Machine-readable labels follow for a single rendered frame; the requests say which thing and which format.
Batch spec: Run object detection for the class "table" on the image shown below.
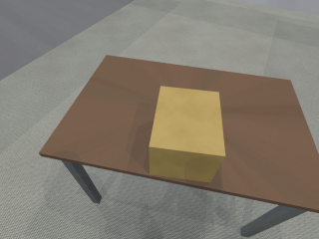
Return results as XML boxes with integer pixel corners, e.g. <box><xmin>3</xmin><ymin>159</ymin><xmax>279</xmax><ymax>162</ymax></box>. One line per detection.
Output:
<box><xmin>39</xmin><ymin>55</ymin><xmax>319</xmax><ymax>238</ymax></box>

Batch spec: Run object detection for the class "carton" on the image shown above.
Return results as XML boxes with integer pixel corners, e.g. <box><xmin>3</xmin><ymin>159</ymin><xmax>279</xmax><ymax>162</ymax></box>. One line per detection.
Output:
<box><xmin>149</xmin><ymin>86</ymin><xmax>226</xmax><ymax>183</ymax></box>

